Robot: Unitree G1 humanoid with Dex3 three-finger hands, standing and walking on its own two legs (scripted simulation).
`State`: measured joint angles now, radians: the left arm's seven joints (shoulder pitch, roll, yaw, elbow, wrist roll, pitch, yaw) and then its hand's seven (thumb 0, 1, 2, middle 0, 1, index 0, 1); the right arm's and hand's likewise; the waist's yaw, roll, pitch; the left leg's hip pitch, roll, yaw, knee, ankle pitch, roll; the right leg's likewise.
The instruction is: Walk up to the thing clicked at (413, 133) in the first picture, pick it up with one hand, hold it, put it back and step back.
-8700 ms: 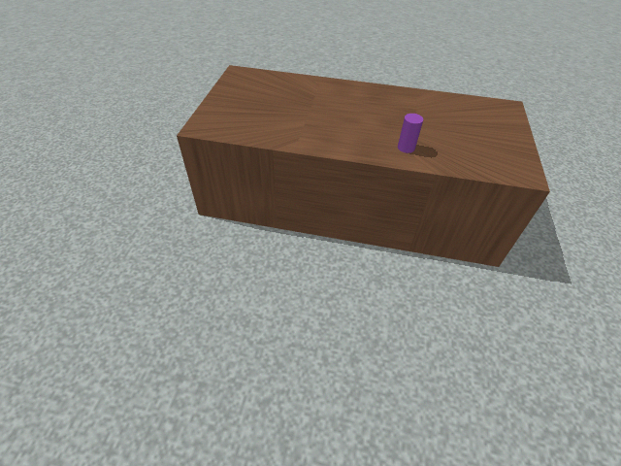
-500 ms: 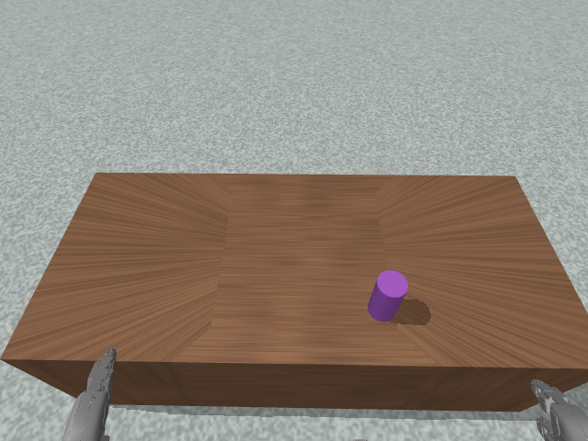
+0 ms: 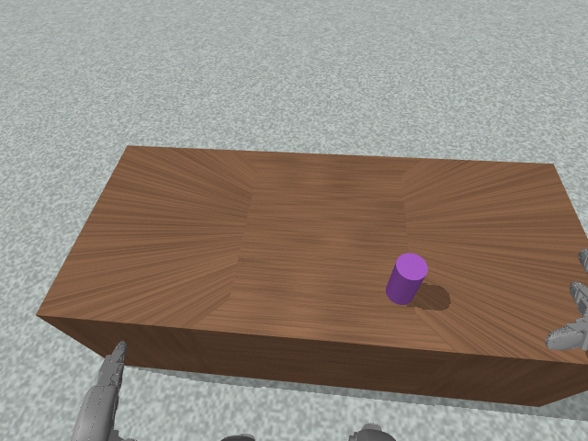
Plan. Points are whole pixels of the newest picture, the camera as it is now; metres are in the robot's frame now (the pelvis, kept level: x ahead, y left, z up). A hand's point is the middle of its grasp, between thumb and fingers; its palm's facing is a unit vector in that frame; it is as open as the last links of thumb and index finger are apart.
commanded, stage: go down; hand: right
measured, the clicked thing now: (405, 279) +0.48 -0.19 -0.25
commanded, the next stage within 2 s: approach in 1.22 s
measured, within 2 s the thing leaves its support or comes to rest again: neither
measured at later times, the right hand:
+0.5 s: hand (582, 254) +0.39 -0.36 +0.03, palm faces +0.16 +0.98 -0.08, open 17.5 cm
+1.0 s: hand out of the picture +0.41 -0.36 +0.04, palm faces +0.15 +0.99 -0.06, open 17.5 cm
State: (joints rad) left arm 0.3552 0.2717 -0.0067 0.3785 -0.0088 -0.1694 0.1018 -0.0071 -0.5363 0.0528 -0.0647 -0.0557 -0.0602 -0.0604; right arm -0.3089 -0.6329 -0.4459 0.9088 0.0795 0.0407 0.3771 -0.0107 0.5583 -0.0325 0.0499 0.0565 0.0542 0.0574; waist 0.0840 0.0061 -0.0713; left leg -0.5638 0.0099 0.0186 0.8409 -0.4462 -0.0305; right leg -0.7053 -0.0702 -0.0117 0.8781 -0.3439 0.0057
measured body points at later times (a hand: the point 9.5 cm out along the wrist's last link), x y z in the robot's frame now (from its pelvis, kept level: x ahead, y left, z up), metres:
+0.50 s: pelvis +0.01 +0.00 -0.01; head +0.09 -0.04 +0.44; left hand +0.16 +0.27 -0.04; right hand +0.38 -0.41 +0.04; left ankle -0.02 +0.14 -0.70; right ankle +0.05 -0.12 -0.70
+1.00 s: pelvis +0.01 -0.01 -0.01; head +0.10 -0.06 +0.43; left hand +0.16 +0.25 -0.04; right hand +0.40 -0.42 +0.05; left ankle -0.02 +0.14 -0.70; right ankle +0.05 -0.12 -0.70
